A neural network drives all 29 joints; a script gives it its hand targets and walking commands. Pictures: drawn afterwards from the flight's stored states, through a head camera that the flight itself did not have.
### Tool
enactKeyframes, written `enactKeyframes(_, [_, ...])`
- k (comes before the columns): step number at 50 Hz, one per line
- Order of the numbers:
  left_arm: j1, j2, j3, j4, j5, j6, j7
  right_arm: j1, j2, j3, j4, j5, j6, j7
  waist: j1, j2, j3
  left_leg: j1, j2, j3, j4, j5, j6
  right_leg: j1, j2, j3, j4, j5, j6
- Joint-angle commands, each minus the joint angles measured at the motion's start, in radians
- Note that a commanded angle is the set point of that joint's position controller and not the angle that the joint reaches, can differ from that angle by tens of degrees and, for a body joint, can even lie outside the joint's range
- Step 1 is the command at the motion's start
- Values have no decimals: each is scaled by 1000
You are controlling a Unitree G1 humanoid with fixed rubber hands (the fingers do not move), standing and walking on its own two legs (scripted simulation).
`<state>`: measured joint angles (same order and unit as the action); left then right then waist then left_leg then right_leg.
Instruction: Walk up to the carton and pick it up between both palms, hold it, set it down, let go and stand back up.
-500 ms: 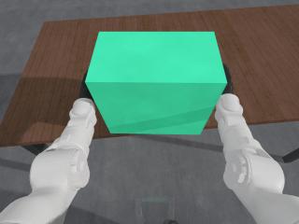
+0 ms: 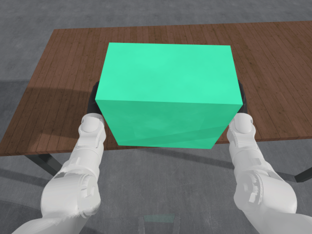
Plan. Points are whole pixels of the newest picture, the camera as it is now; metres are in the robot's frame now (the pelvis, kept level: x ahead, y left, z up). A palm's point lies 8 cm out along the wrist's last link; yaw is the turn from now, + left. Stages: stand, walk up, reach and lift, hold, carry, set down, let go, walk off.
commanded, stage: reach and lift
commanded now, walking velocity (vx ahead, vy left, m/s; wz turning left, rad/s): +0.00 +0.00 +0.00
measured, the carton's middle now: (166, 102) +0.43 -0.02 +0.07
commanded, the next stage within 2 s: none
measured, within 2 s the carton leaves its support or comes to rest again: neither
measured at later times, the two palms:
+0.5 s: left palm (96, 113) +0.40 +0.16 +0.07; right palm (242, 109) +0.39 -0.22 +0.09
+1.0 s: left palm (87, 101) +0.40 +0.17 +0.12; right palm (245, 96) +0.39 -0.21 +0.13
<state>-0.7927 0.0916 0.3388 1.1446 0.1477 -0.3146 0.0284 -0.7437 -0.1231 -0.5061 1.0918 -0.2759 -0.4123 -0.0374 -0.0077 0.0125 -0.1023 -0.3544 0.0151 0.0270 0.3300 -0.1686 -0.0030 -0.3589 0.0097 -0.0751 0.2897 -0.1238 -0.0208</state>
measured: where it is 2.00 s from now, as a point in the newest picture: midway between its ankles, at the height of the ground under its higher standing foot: outside the picture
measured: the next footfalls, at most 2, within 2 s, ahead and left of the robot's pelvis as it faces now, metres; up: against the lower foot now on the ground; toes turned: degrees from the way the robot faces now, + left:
none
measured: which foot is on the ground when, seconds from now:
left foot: down 0.00-1.00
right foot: down 0.00-1.00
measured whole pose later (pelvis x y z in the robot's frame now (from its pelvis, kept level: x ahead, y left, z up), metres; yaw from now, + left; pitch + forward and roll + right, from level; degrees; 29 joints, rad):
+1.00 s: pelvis -0.02 +0.00 +0.00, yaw +0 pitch +7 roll +0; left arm -0.83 0.17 0.14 1.09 -0.05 -0.11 0.06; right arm -0.82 -0.21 -0.16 1.13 0.09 -0.23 -0.09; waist -0.01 0.01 -0.14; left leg -0.31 0.02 0.03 0.33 -0.15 0.00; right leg -0.31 0.01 -0.07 0.28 -0.10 -0.03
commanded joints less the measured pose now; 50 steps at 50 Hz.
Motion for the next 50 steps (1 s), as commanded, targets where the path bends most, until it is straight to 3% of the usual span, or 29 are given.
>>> enactKeyframes(1, [-695,-510,-231,-176,80,-104,-111,-616,496,285,-62,-132,-158,140,-25,-54,-660,72,-7,59,2,386,-44,481,-34,-23,111,668,54])
enactKeyframes(3, [-705,-510,-237,-180,92,-114,-101,-623,486,271,-27,-145,-176,138,-25,-51,-674,94,-4,58,-1,354,-46,434,-28,-30,93,599,51])
enactKeyframes(6, [-725,-528,-250,-188,101,-112,-81,-651,458,241,3,-144,-193,146,-14,-1,-706,164,7,56,8,369,-63,319,-11,-46,62,474,30])
enactKeyframes(10, [-730,-500,-228,-167,104,-100,-74,-675,443,248,41,-124,-186,142,5,-17,-664,163,3,63,3,306,-55,284,-9,-43,39,389,26])
enactKeyframes(13, [-773,-507,-253,-170,74,-98,-72,-688,443,235,63,-124,-172,147,-13,-24,-674,146,1,60,-17,238,-47,257,-11,-38,34,319,24])
enactKeyframes(18, [-850,-492,-264,-152,39,-83,-65,-760,437,233,74,-99,-139,150,1,-13,-725,138,-6,59,-21,166,-41,216,-10,-27,28,235,20])
enactKeyframes(21, [-869,-479,-253,-134,27,-76,-69,-769,450,246,76,-84,-114,150,9,-19,-711,100,-12,60,-25,148,-28,257,-14,-14,33,244,24])
enactKeyframes(23, [-887,-489,-279,-155,4,-70,-69,-774,444,249,87,-73,-107,149,-9,-10,-740,119,-14,53,-22,185,-38,251,-13,-18,38,270,23])
enactKeyframes(25, [-894,-481,-283,-162,-5,-69,-69,-788,465,285,69,-51,-100,150,14,-32,-781,128,-15,55,-9,213,-31,258,-6,-13,48,323,32])
enactKeyframes(28, [-873,-500,-310,-164,-27,-58,-70,-782,469,334,55,-8,-87,146,7,-20,-794,136,-21,46,17,291,-40,310,-2,-4,61,415,33])
enactKeyframes(33, [-845,-508,-342,-168,-69,-40,-94,-763,506,442,2,71,-54,126,-1,-59,-787,86,-34,33,17,319,-27,433,-6,17,94,581,57])
enactKeyframes(34, [-843,-506,-338,-165,-69,-35,-101,-764,519,460,-6,86,-46,122,3,-65,-761,79,-36,33,11,311,-19,452,-7,18,100,597,64])
enactKeyframes(36, [-852,-533,-369,-210,-88,-25,-105,-762,523,492,-32,119,-30,116,-20,-53,-757,104,-38,23,14,344,-24,456,-5,20,100,622,63])
enactKeyframes(37, [-858,-528,-369,-217,-94,-22,-106,-781,536,517,-53,136,-26,117,6,-56,-763,116,-38,23,20,350,-21,458,-2,25,100,626,66])
enactKeyframes(39, [-848,-543,-391,-246,-104,-5,-106,-768,548,551,-77,168,-5,113,-11,-55,-749,135,-39,15,22,370,-23,469,-5,29,100,649,67])
enactKeyframes(47, [-895,-586,-451,-413,-165,107,-106,-818,577,653,-240,299,117,111,-3,-54,-689,215,-42,2,24,370,-23,449,8,38,73,537,61])
enactKeyframes(50, [-926,-616,-480,-497,-178,181,-100,-850,560,651,-296,331,172,113,-21,-20,-677,299,-36,-8,25,365,-32,387,18,29,44,435,50])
